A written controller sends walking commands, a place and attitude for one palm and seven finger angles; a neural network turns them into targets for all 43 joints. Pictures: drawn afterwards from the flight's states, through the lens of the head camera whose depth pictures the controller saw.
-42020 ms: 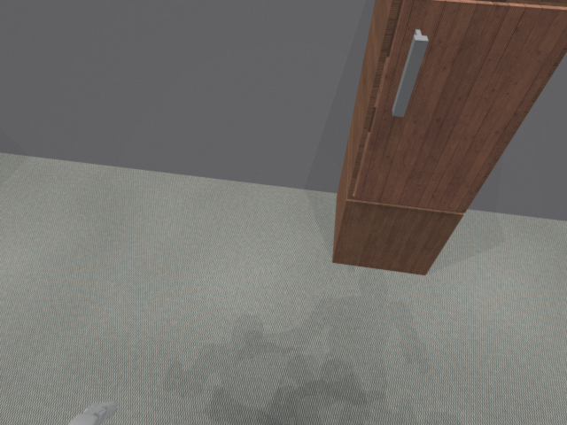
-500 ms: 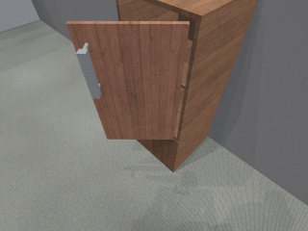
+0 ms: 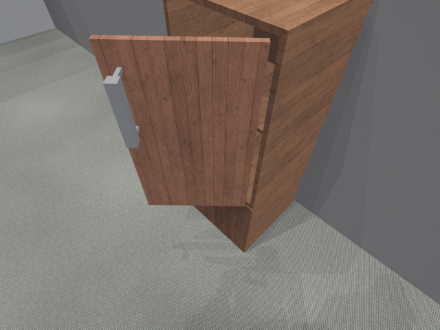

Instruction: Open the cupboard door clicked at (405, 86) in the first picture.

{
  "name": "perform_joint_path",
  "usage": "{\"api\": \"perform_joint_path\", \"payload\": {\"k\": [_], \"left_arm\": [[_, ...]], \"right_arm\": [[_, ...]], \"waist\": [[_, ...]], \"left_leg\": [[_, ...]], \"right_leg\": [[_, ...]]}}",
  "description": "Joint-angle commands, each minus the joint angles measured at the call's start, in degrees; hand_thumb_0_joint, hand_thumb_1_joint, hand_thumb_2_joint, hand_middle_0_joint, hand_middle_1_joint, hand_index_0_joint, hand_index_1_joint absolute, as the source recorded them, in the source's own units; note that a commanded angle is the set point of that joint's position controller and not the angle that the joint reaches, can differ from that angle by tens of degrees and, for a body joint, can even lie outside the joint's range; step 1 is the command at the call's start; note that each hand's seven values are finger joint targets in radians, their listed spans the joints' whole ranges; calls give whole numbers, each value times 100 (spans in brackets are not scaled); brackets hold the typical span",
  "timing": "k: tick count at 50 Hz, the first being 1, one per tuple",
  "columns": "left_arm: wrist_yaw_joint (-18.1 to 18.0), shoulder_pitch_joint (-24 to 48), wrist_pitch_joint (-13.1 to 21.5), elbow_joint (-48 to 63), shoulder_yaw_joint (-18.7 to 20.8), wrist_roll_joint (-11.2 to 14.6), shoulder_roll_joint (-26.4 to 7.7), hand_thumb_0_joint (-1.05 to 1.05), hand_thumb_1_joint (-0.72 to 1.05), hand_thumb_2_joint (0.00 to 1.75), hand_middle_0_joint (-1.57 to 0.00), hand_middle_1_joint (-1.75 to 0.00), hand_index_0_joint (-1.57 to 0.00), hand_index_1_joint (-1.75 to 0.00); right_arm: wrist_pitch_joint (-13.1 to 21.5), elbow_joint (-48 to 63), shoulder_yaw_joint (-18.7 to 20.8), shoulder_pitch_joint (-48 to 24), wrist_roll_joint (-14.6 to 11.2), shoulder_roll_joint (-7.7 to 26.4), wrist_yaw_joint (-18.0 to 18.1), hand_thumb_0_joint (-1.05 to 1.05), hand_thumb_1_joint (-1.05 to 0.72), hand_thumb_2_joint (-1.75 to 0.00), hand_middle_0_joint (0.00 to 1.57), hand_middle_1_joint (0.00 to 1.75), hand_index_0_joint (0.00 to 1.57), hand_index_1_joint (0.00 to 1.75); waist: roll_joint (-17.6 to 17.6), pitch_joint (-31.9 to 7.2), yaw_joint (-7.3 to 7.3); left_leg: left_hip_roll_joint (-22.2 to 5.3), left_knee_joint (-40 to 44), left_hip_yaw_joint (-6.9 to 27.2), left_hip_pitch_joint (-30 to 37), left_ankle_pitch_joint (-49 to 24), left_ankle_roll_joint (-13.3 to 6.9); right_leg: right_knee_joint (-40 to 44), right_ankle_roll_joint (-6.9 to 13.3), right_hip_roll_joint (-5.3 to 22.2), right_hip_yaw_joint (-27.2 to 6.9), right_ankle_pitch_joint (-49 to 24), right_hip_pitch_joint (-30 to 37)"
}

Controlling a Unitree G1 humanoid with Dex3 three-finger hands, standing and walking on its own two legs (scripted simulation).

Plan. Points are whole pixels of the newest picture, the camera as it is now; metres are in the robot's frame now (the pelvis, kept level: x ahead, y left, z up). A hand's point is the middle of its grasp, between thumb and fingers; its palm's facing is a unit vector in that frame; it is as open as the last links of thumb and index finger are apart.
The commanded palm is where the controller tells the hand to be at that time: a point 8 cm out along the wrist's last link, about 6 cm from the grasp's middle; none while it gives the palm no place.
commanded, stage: raise the hand with hooked fingers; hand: left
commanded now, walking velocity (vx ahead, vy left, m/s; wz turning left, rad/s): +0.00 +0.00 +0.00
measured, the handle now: (126, 109) +0.53 +0.25 +0.10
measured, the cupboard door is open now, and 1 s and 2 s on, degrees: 44 44 44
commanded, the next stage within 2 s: none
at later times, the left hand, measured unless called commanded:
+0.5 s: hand out of the picture +0.12 +0.20 -0.05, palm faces +0.15 -0.99 -0.01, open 8.9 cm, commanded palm +0.12 +0.26 -0.01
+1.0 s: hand (69, 276) +0.19 +0.25 +0.04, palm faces +0.12 -0.99 -0.09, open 12.0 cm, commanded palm +0.16 +0.30 +0.05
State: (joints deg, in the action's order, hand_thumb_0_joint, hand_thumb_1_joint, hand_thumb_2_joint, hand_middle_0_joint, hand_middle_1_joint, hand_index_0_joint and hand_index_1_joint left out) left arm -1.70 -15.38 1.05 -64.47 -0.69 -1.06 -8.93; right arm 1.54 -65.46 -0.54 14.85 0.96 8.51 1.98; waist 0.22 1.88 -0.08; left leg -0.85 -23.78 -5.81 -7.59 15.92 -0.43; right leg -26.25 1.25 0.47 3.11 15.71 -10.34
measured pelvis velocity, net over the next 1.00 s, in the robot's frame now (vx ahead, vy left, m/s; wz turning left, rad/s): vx -0.05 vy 0.01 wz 0.05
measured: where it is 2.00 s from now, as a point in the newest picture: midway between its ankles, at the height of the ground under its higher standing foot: outside the picture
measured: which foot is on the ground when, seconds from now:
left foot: down 0.00-1.00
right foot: down 0.00-1.00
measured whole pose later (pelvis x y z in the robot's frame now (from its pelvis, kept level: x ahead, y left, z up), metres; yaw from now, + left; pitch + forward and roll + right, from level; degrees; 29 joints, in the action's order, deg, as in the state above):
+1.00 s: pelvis -0.05 +0.01 -0.04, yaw +3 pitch +6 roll -2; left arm 17.4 -13.0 17.2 -4.5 17.4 17.6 -17.1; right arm 15.2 -35.9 -1.4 18.6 -2.2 16.0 4.0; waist -1.7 -2.9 0.0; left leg -1.3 -48.1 -2.1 -31.5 23.0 -1.6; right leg -45.2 0.8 1.6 6.4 21.0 -30.5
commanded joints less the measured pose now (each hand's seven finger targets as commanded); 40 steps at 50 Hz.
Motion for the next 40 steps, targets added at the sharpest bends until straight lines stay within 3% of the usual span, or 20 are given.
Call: {"api": "perform_joint_path", "payload": {"k": [1, 2, 3, 4, 5, 6, 7, 8, 11, 13, 14, 16, 20, 24, 25, 29, 32, 36, 39, 40], "left_arm": [[-288, -916, 144, -56, 147, -10, -683, 0, 90, 90, -20, -30, -20, -30], [-217, 3405, 1390, 8785, 729, 1181, -1958, 0, 88, 89, -20, -32, -20, -32], [-447, 1029, 1033, 7295, 761, 686, -1545, 0, 85, 88, -20, -33, -20, -33], [-708, 831, 752, 6917, 560, 789, -1197, 0, 83, 87, -21, -34, -21, -34], [-648, -873, 196, 5643, -133, 852, 203, 0, 81, 86, -21, -36, -21, -36], [-493, 79, 372, 6765, -69, 1080, 20, 0, 78, 85, -21, -37, -21, -37], [-381, 122, 652, 6883, 341, 1036, -398, 0, 76, 84, -21, -39, -21, -39], [-267, -72, 930, 6577, 421, 972, -362, 0, 74, 83, -21, -40, -21, -40], [479, -1831, 1787, 5157, 712, 1201, 72, 0, 67, 80, -22, -45, -22, -45], [1207, -2288, 2533, 5260, 1003, 1472, -103, 0, 62, 78, -22, -48, -22, -48], [1610, -2422, 2795, 5089, 1348, 1562, -382, 0, 60, 77, -22, -50, -22, -50], [2146, -2082, 3094, 5331, 1664, 1622, -832, 0, 55, 75, -22, -53, -22, -53], [2032, -586, 2892, 7095, 1857, 1783, -1238, 0, 46, 71, -23, -58, -23, -58], [1543, 1152, 3451, 8620, 1712, 1775, -1305, 0, 36, 67, -24, -64, -24, -64], [1547, 974, 3549, 8628, 1504, 1724, -1149, 0, 34, 66, -24, -66, -24, -66], [2095, 1097, 3314, 7815, 856, 1712, -1045, 0, 25, 62, -25, -72, -25, -72], [2472, 667, 2393, 6756, 1381, 1759, -1523, 0, 18, 59, -25, -76, -25, -76], [2464, 162, 1233, 6632, 2201, 2107, -1898, 0, 8, 55, -26, -82, -26, -82], [1982, 153, 1244, 7122, 2766, 2355, -2016, 0, 1, 52, -26, -87, -26, -87], [1833, 283, 1395, 7378, 2707, 2336, -1912, 0, -1, 51, -27, -88, -27, -88]], "right_arm": [[66, 551, 153, -214, -101, 744, -31, 0, -90, -90, 20, 30, 20, 30], [928, 2517, 218, 69, -377, 1658, 217, 0, -90, -90, 20, 30, 20, 30], [1385, 2228, 97, -457, -281, 1117, 392, 0, -90, -90, 20, 30, 20, 30], [1524, 1924, 192, -416, -328, 1144, 388, 0, -90, -90, 20, 30, 20, 30], [1492, 1905, 223, -216, -388, 880, 329, 0, -90, -90, 20, 30, 20, 30], [1560, 2388, 243, -397, -436, 1161, 298, 0, -90, -90, 20, 30, 20, 30], [1651, 2501, 373, -372, -339, 1324, 300, 0, -90, -90, 20, 30, 20, 30], [1710, 2651, 406, -368, -224, 1323, 285, 0, -90, -90, 20, 30, 20, 30], [1690, 3097, 505, -534, -162, 1226, 97, 0, -90, -90, 20, 30, 20, 30], [1674, 3418, 578, -707, -154, 1257, -56, 0, -90, -90, 20, 30, 20, 30], [1627, 3577, 630, -708, -190, 1314, -146, 0, -90, -90, 20, 30, 20, 30], [1573, 3958, 637, -863, -219, 1371, -191, 0, -90, -90, 20, 30, 20, 30], [1393, 4547, 546, -977, -256, 1272, -82, 0, -90, -90, 20, 30, 20, 30], [1460, 4307, 424, -458, -190, 1156, 62, 0, -90, -90, 20, 30, 20, 30], [1510, 4246, 403, -399, -184, 1152, 101, 0, -90, -90, 20, 30, 20, 30], [1673, 3976, 242, -368, -270, 1373, 210, 0, -90, -90, 20, 30, 20, 30], [1618, 3982, 229, -390, -392, 1447, 311, 0, -90, -90, 20, 30, 20, 30], [1483, 4310, 153, -713, -431, 1339, 351, 0, -90, -90, 20, 30, 20, 30], [1487, 4351, 110, -724, -353, 1190, 314, 0, -90, -90, 20, 30, 20, 30], [1517, 4344, 101, -632, -349, 1156, 278, 0, -90, -90, 20, 30, 20, 30]], "waist": [[308, 143, -234], [-786, -2644, 486], [-1668, -2538, -44], [-1592, -1997, 81], [-634, -1110, 167], [-240, -413, 196], [149, -618, 300], [628, -323, 307], [1710, -170, -179], [1691, -528, -377], [1190, -705, -491], [492, -1141, -475], [-452, -1661, -352], [-732, -1965, 190], [-769, -1974, 241], [-634, -1425, 563], [8, -1338, 331], [-41, -1746, -276], [147, -1886, -474], [84, -1852, -407]], "left_leg": [[-691, -1028, 272, -525, -1641, 47], [26, -163, 453, 776, -2204, -117], [-116, -60, 365, 1082, -3276, -184], [-191, -188, 431, 639, -2788, -13], [-285, -124, 522, 142, -2506, -47], [-222, -184, 678, -283, -2046, -59], [-135, -405, 639, -360, -1749, -73], [-49, -610, 642, -741, -1412, -87], [88, -1198, 558, -1909, -733, 26], [190, -1608, 434, -2450, -534, 91], [252, -1791, 380, -2516, -621, 142], [320, -2162, 238, -2732, -623, 116], [324, -2341, 206, -2839, -127, -16], [114, -2675, 565, -2493, 32, -114], [73, -2680, 603, -2392, 34, -124], [4, -2653, 806, -2521, 381, -160], [42, -2387, 806, -2868, 616, -145], [132, -1956, 713, -2653, 217, -89], [100, -1779, 743, -2481, -213, -46], [73, -1687, 743, -2361, -291, -42]], "right_leg": [[348, -110, 993, -915, -4098, -14], [-161, 98, 424, -567, -3352, 627], [-345, 200, 99, -447, -2204, 509], [-276, 125, 128, -131, -1242, 40], [-189, 36, 100, 48, -1055, -383], [-179, -1, 111, 106, -1207, -544], [-185, -23, 84, 147, -1101, -751], [-263, -54, 39, 238, -868, -1122], [-891, -72, -21, 299, -419, -1686], [-1321, -44, 11, 156, -663, -1627], [-1529, 33, 79, 24, -947, -1463], [-1833, 66, 162, -151, -1176, -1464], [-1837, 17, 115, -396, -51, -1793], [-1909, 4, -8, -464, 375, -2345], [-1904, 29, -30, -431, 379, -2420], [-1824, 20, -103, -283, 596, -2689], [-1402, -48, -23, -397, 1032, -2263], [-1197, -80, 111, -327, 784, -1387], [-1280, -57, 19, -159, 336, -1025], [-1293, -54, -14, -81, 183, -1106]]}}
